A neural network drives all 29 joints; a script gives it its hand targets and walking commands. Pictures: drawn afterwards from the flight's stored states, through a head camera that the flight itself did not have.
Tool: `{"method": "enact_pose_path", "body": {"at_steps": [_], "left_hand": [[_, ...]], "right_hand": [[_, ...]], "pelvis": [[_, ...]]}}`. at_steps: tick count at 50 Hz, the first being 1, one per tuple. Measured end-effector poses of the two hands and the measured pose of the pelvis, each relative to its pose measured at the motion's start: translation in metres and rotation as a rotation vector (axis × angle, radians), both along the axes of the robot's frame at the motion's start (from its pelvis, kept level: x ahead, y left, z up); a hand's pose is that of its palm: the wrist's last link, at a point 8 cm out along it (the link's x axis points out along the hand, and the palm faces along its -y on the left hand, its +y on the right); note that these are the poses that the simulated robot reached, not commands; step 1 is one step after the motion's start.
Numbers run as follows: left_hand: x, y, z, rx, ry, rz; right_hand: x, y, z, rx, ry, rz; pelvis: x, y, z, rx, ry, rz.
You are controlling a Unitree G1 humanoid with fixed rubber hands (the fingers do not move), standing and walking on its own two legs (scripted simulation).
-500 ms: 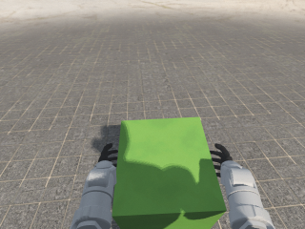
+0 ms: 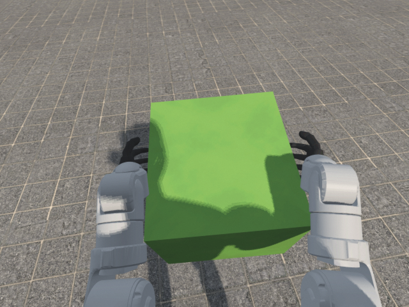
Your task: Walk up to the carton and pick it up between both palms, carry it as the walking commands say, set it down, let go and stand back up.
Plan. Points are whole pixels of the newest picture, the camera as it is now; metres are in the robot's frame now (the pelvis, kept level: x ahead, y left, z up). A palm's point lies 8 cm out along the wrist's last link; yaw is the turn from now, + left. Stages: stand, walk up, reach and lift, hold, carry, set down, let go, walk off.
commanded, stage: carry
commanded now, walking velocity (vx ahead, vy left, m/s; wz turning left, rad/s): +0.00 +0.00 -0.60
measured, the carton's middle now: (219, 180) +0.38 +0.00 +0.03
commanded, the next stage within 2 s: none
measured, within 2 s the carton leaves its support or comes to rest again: neither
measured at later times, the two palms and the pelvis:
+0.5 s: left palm (205, 181) +0.33 +0.03 +0.10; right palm (404, 220) +0.25 -0.30 +0.09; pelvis -0.05 -0.06 +0.00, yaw -13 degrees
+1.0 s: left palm (305, 216) +0.25 -0.14 +0.10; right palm out of the picture +0.10 -0.44 +0.10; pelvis -0.14 -0.13 -0.01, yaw -27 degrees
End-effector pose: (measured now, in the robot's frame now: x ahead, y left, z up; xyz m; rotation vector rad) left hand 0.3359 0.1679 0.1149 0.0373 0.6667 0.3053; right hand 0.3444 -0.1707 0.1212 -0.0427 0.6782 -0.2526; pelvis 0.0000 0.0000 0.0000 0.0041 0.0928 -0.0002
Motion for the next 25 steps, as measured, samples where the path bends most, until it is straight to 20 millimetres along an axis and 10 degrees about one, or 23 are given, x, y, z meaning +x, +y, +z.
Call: {"method": "enact_pose_path", "body": {"at_steps": [10,25], "left_hand": [[0.0,-0.003,-0.009,-0.091,0.028,0.0],[-0.005,-0.14,-0.018,-0.031,0.047,-0.205]], "right_hand": [[-0.022,-0.002,0.004,-0.025,0.035,-0.06],[-0.092,-0.131,-0.026,-0.003,0.055,-0.265]], "pelvis": [[-0.019,-0.003,0.004,-0.053,0.017,-0.075],[-0.053,-0.057,-0.003,-0.013,0.014,-0.225]]}}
